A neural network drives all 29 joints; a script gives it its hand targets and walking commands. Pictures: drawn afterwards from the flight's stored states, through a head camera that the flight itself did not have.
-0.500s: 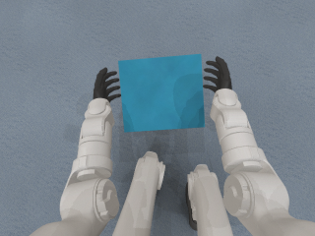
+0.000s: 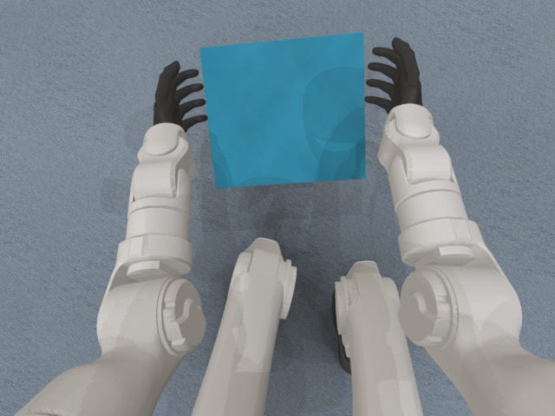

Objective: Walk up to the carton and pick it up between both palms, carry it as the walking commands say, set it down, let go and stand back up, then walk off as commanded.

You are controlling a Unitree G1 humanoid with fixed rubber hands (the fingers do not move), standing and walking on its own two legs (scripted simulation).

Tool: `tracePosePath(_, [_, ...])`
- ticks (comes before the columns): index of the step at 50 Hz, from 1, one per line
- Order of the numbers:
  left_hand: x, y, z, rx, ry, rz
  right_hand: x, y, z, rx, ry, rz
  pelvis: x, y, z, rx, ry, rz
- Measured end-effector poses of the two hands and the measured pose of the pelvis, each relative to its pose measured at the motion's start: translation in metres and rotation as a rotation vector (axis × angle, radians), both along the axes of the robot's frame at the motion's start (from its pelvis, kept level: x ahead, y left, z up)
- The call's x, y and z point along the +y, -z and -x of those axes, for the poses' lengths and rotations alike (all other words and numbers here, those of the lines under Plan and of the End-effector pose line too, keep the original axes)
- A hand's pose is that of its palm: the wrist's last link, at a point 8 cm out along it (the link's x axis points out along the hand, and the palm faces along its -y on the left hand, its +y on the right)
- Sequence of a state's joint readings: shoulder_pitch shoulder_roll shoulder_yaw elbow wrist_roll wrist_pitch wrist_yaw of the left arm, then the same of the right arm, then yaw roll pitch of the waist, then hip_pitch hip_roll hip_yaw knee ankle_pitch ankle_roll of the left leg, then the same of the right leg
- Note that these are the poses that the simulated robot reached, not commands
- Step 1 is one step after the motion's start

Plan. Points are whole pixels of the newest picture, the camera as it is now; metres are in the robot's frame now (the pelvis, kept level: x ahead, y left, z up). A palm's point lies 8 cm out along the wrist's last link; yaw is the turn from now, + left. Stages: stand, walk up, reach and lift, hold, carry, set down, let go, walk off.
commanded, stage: set down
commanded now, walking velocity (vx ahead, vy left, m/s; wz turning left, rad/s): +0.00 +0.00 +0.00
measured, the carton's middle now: (286, 117) +0.51 +0.10 -0.20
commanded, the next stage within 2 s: none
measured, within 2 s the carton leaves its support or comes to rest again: neither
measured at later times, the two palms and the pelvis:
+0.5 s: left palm (187, 130) +0.47 +0.26 -0.20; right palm (381, 112) +0.54 -0.04 -0.19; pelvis +0.00 +0.00 -0.05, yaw -1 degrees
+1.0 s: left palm (200, 133) +0.48 +0.25 -0.25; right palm (378, 118) +0.55 -0.05 -0.25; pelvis +0.01 +0.00 -0.08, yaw -1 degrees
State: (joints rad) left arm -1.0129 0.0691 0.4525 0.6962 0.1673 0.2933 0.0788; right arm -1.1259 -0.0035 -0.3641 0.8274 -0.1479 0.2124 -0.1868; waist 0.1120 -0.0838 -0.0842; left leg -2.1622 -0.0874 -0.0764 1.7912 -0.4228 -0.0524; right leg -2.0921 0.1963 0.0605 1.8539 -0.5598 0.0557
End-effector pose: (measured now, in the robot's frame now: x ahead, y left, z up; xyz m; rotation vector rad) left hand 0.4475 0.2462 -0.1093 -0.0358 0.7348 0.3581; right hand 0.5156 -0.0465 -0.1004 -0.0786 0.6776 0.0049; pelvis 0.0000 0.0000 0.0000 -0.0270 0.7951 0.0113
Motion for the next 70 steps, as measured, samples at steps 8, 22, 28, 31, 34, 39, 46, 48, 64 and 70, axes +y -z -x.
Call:
tracePosePath(8, [0.003,0.027,-0.006,0.005,0.008,0.001,0.002,0.028,-0.007,0.006,-0.003,-0.001,0.0,0.018,0.002,0.012,0.004,-0.001])
tracePosePath(22, [0.008,0.077,-0.016,0.019,0.023,0.008,0.006,0.077,-0.019,0.021,-0.019,0.002,0.0,0.047,0.003,0.012,0.011,-0.002])
tracePosePath(28, [0.009,0.097,-0.018,0.038,0.034,0.007,0.006,0.096,-0.021,0.039,-0.028,0.0,0.001,0.057,0.002,-0.013,0.024,-0.002])
tracePosePath(31, [0.009,0.104,-0.02,0.049,0.042,0.007,0.005,0.104,-0.022,0.049,-0.032,0.0,0.002,0.062,0.001,-0.02,0.029,-0.005])
tracePosePath(34, [0.008,0.109,-0.023,0.058,0.053,0.007,0.002,0.112,-0.024,0.056,-0.035,-0.002,0.002,0.066,-0.001,-0.025,0.035,-0.009])
tracePosePath(39, [0.004,0.12,-0.028,0.074,0.07,0.012,-0.003,0.125,-0.026,0.07,-0.045,0.0,0.001,0.072,-0.003,-0.041,0.04,-0.02])
tracePosePath(46, [0.003,0.136,-0.029,0.093,0.076,0.018,-0.005,0.141,-0.031,0.088,-0.069,0.008,-0.003,0.079,-0.009,-0.062,0.047,-0.029])
tracePosePath(48, [0.004,0.14,-0.029,0.094,0.073,0.018,-0.004,0.144,-0.032,0.089,-0.075,0.008,-0.004,0.081,-0.01,-0.065,0.049,-0.032])
tracePosePath(64, [0.005,0.155,-0.026,0.103,0.074,0.029,-0.005,0.159,-0.028,0.1,-0.096,0.017,-0.004,0.092,-0.008,-0.106,0.051,-0.036])
tracePosePath(70, [0.004,0.16,-0.024,0.107,0.082,0.033,-0.007,0.161,-0.026,0.104,-0.105,0.024,-0.002,0.095,-0.004,-0.133,0.052,-0.035])
